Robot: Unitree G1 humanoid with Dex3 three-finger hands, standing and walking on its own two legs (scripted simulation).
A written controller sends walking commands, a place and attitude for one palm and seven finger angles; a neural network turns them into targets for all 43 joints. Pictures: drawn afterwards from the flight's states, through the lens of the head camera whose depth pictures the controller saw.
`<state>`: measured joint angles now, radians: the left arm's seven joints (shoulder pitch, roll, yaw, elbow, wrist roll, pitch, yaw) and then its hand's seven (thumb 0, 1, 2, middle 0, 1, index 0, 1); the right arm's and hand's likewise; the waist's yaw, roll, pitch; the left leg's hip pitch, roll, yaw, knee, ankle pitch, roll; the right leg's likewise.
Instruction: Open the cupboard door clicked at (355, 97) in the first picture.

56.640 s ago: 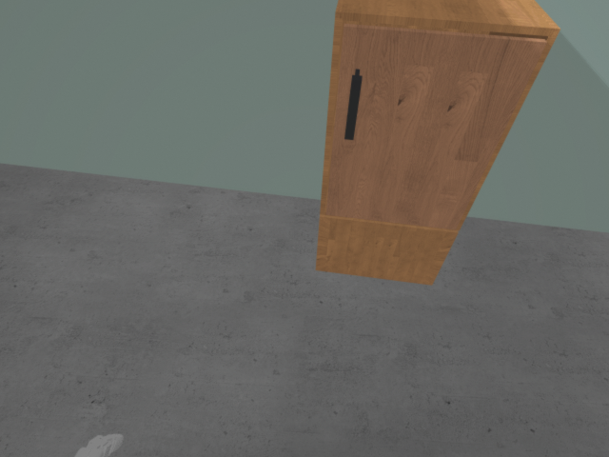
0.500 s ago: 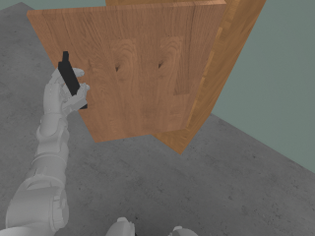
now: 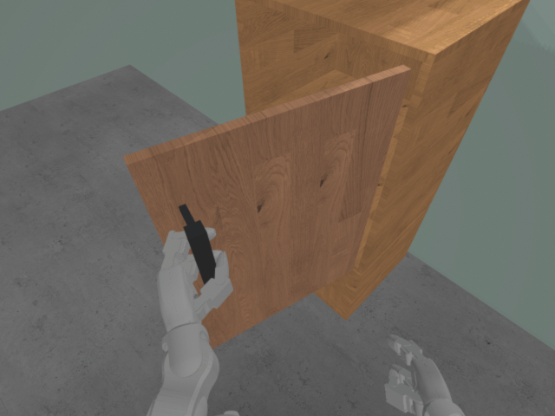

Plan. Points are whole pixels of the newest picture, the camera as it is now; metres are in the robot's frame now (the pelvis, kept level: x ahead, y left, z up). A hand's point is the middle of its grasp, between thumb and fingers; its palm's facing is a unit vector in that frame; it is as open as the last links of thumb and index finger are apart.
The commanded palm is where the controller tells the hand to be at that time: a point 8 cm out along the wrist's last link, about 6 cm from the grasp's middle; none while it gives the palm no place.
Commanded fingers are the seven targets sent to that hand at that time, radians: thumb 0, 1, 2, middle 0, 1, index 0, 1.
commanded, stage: pull the door open along its arc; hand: left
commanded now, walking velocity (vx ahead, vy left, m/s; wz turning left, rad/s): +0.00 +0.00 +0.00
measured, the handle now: (200, 252) +0.34 +0.14 +0.06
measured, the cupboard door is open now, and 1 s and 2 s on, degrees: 76 79 82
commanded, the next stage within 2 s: open thumb and fingers to let go in 0.14 s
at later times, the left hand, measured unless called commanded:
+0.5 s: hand (239, 289) +0.28 +0.07 +0.06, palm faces +0.42 -0.91 -0.01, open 7.4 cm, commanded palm +0.24 +0.12 +0.06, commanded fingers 0.00 -0.08 0.48 -0.33 -1.25 -0.33 -1.25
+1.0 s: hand (234, 294) +0.27 +0.08 +0.06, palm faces +0.35 -0.94 +0.00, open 14.8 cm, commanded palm +0.23 +0.11 +0.06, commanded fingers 0.00 -0.50 0.30 -0.16 -0.35 -0.16 -0.35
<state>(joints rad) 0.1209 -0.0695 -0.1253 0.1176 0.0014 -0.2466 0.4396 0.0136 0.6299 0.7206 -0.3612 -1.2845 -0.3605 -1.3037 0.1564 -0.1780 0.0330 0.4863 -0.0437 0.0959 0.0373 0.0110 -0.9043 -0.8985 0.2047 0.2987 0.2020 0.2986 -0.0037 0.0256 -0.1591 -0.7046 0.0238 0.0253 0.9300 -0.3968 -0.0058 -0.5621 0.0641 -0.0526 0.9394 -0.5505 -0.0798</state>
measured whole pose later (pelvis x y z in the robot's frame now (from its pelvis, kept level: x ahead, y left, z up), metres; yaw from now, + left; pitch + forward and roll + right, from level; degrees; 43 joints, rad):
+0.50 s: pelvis -0.01 -0.03 +0.00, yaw +3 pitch +10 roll +2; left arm 0.13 -0.08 -0.14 0.12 0.01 -0.25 0.50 0.01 0.46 0.72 -0.35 -1.30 -0.35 -1.30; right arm 0.22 -0.23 -0.02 0.59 -0.05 0.06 -0.01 0.02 -0.91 -0.90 0.20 0.30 0.20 0.30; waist -0.01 0.04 -0.14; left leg -0.72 0.01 -0.02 0.91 -0.36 -0.03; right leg -0.58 0.06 -0.10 0.96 -0.56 -0.12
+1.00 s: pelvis -0.01 +0.00 -0.01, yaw +2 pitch +10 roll +0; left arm 0.13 -0.09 -0.23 0.12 0.07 -0.25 0.53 0.00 -0.48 0.31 -0.25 -0.82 -0.26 -0.82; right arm 0.19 -0.20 0.00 0.55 -0.06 0.04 0.01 0.01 -0.90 -0.90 0.20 0.30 0.20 0.30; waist 0.00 0.05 -0.15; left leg -0.75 0.00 -0.01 0.96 -0.38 -0.01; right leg -0.60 0.05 -0.08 0.98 -0.56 -0.08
